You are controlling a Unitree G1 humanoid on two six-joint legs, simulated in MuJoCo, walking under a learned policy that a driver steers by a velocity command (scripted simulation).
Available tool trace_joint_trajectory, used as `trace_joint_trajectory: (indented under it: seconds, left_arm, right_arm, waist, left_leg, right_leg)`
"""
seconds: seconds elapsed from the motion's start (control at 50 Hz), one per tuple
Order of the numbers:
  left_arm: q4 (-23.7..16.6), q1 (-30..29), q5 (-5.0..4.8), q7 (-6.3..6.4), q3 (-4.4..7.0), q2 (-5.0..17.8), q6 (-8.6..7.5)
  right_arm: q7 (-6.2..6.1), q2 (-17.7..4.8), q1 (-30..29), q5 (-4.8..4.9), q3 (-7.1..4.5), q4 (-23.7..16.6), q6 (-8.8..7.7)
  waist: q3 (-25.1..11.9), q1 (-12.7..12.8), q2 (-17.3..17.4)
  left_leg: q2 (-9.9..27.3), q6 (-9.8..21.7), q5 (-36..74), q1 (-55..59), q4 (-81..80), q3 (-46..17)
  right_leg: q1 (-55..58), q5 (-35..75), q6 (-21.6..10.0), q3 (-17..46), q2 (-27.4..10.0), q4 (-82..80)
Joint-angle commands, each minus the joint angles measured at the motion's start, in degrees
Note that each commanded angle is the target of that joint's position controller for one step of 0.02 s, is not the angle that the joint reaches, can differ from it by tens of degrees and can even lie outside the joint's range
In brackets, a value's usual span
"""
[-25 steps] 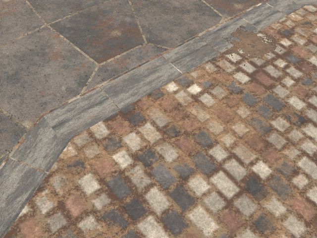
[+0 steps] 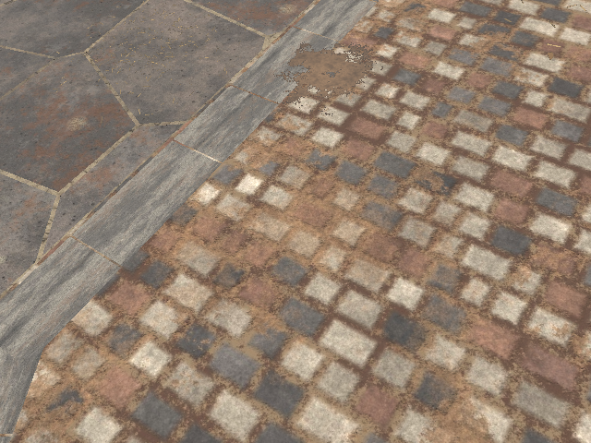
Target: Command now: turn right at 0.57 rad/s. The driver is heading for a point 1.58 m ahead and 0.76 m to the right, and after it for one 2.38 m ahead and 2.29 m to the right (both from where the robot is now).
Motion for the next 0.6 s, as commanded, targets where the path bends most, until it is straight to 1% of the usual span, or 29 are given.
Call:
trace_joint_trajectory:
  seconds: [0.02,0.08,0.16,0.18,0.2,0.22,0.24,0.26,0.28,0.3,0.32,0.34,0.36,0.38,0.4,0.42,0.46,0.52,0.56,0.6]
  left_arm:
    - [-4.0,-0.4,-0.17,0.80,2.94,10.7,-0.16]
    - [-4.5,-1.3,0.03,0.50,3.17,11.3,0.37]
    - [-5.1,-3.2,-0.26,-0.04,3.16,11.1,0.93]
    - [-5.3,-3.9,-0.45,-0.05,3.12,11.0,1.10]
    - [-5.6,-5.0,-0.78,0.05,3.02,10.8,1.33]
    - [-5.9,-6.0,-1.17,0.25,2.85,10.4,1.61]
    - [-6.2,-4.9,-0.96,0.41,2.36,8.7,1.68]
    - [-5.6,-0.8,0.00,0.16,1.44,5.0,1.60]
    - [-7.0,-1.1,-0.52,0.13,2.76,8.8,1.05]
    - [-5.7,0.1,-0.07,0.15,3.97,12.8,0.86]
    - [-4.5,0.5,-0.41,0.06,4.56,13.4,1.15]
    - [-3.3,1.2,-0.48,0.28,4.41,11.7,1.82]
    - [-3.5,0.9,-0.43,0.21,4.05,10.5,2.24]
    - [-4.0,0.1,-0.72,-0.06,3.61,9.1,2.37]
    - [-4.9,-1.4,-1.08,-0.24,3.25,8.2,2.33]
    - [-5.9,-3.1,-1.28,-0.35,2.89,7.5,2.21]
    - [-7.2,-5.0,-1.07,-0.63,2.37,6.8,2.07]
    - [-8.3,-5.3,-0.63,-1.39,1.60,5.8,2.07]
    - [-8.4,-4.5,-0.64,-1.83,1.70,6.4,2.29]
    - [-8.5,-3.5,-0.70,-2.33,2.05,7.0,2.70]
  right_arm:
    - [0.21,-3.1,-2.3,0.19,-0.41,-3.7,-0.95]
    - [0.70,-3.7,-2.2,0.41,-0.41,-3.5,-1.23]
    - [1.51,-4.5,-0.6,0.72,-0.57,-3.2,-2.18]
    - [1.77,-4.7,0.4,0.75,-0.63,-3.0,-2.49]
    - [2.03,-4.8,2.1,0.75,-0.74,-2.6,-2.79]
    - [2.23,-5.1,4.4,0.67,-0.96,-1.8,-3.03]
    - [2.06,-7.6,6.0,0.09,-1.64,-1.4,-2.98]
    - [1.50,-10.9,4.9,-0.71,-2.05,-2.2,-2.38]
    - [1.76,-11.9,4.4,-2.61,-2.10,-2.4,-2.26]
    - [1.65,-8.9,1.9,-2.12,-1.26,-3.8,-2.52]
    - [1.38,-6.3,-0.5,-1.45,-0.59,-4.2,-2.50]
    - [1.13,-5.6,-1.5,-0.81,-0.29,-4.6,-2.37]
    - [0.83,-5.3,-1.5,-0.18,-0.08,-4.5,-2.26]
    - [0.49,-5.5,-0.5,-0.22,0.08,-4.2,-2.00]
    - [0.19,-5.7,0.7,-0.45,0.05,-3.9,-1.71]
    - [-0.09,-6.2,2.1,-0.67,-0.06,-3.7,-1.41]
    - [-0.34,-7.4,3.9,-0.80,-0.42,-3.4,-0.92]
    - [0.24,-9.6,2.9,-0.46,-1.12,-3.7,-0.43]
    - [0.86,-10.5,2.3,-0.11,-1.45,-3.9,-0.28]
    - [1.37,-11.1,2.4,0.65,-1.65,-3.6,-0.35]
  waist:
    - [-8.8,0.4,-8.7]
    - [-7.7,0.7,-9.8]
    - [-8.0,0.5,-10.7]
    - [-8.3,0.0,-10.8]
    - [-8.6,-1.2,-10.6]
    - [-8.6,-2.7,-10.1]
    - [-9.6,-2.3,-6.7]
    - [-10.2,1.0,7.4]
    - [-7.4,0.8,15.1]
    - [-6.2,1.1,9.0]
    - [-5.1,1.7,6.6]
    - [-4.6,1.8,5.5]
    - [-3.8,1.0,5.9]
    - [-3.5,0.5,6.3]
    - [-3.5,-0.5,7.1]
    - [-3.8,-1.6,7.7]
    - [-5.0,-3.2,8.0]
    - [-5.9,-3.5,8.4]
    - [-5.9,-3.1,8.8]
    - [-5.8,-2.6,8.9]
  left_leg:
    - [0.3,-1.1,1.5,-2.7,-7.3,-2.2]
    - [-0.6,-1.2,0.9,2.1,-12.7,-2.3]
    - [-1.5,-0.3,-0.2,7.0,-19.8,-2.7]
    - [-1.6,0.1,0.7,8.7,-23.0,-2.6]
    - [-1.7,0.7,3.9,11.7,-28.3,-2.2]
    - [-1.1,1.6,10.7,16.5,-35.5,-1.4]
    - [4.7,3.7,16.1,23.3,-38.0,-5.1]
    - [16.8,8.7,27.5,29.0,-38.6,-16.2]
    - [24.3,18.4,32.9,24.9,-39.7,-26.8]
    - [24.0,19.8,31.1,23.8,-39.5,-23.6]
    - [19.9,17.3,28.4,23.1,-38.7,-17.4]
    - [16.7,15.2,24.9,23.6,-38.4,-13.0]
    - [16.1,15.2,26.2,24.3,-38.2,-11.0]
    - [15.0,15.4,27.7,24.2,-38.5,-8.3]
    - [14.5,15.8,28.3,25.3,-38.9,-6.4]
    - [14.9,16.3,28.9,27.6,-39.1,-5.6]
    - [16.5,17.2,30.1,30.9,-39.1,-4.9]
    - [17.6,17.1,31.1,29.2,-39.1,-1.5]
    - [18.0,16.6,31.8,27.1,-38.5,0.4]
    - [18.9,15.7,31.0,26.9,-37.0,1.0]
  right_leg:
    - [12.8,18.9,-9.6,15.3,-13.2,-4.6]
    - [9.0,15.5,-9.9,18.0,-12.5,-4.6]
    - [8.6,18.2,-9.5,22.6,-11.6,-2.8]
    - [8.9,19.3,-9.0,23.7,-11.1,-1.9]
    - [8.4,19.2,-8.0,24.0,-10.0,-0.6]
    - [6.6,16.3,-6.0,23.3,-8.2,0.9]
    - [1.6,7.2,-3.2,21.0,-5.4,4.9]
    - [-6.5,-14.7,0.3,11.2,2.5,17.9]
    - [-15.6,-28.0,3.1,5.7,6.2,28.6]
    - [-16.2,-24.8,4.8,6.6,2.2,37.4]
    - [-16.5,-20.7,5.7,5.9,1.5,40.5]
    - [-17.2,-17.8,6.7,5.1,1.1,42.3]
    - [-18.8,-15.4,7.7,4.7,0.7,44.0]
    - [-18.6,-14.0,8.3,3.1,0.4,43.5]
    - [-19.0,-12.8,8.9,1.4,-0.1,41.4]
    - [-19.8,-12.2,9.3,0.4,-0.8,38.7]
    - [-19.3,-12.2,9.9,-0.7,-2.5,33.4]
    - [-12.7,-12.1,9.2,-3.5,-4.2,25.0]
    - [-8.2,-11.4,8.3,-5.7,-3.9,20.2]
    - [-5.3,-10.0,6.8,-6.8,-3.5,14.9]
Keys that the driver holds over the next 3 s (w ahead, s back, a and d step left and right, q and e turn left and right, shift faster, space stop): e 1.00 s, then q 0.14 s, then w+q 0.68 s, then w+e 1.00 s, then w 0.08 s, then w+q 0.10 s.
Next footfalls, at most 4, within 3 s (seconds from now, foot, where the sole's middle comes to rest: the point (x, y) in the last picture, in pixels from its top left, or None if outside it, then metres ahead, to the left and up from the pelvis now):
0.24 left None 0.08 0.15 -0.78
0.68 right None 0.00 -0.12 -0.78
1.16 left None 0.14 0.07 -0.78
1.78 left None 0.42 -0.03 -0.78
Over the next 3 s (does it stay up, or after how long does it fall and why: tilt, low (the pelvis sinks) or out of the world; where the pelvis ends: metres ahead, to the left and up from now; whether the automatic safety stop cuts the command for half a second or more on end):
stays up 0.90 -0.31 0.00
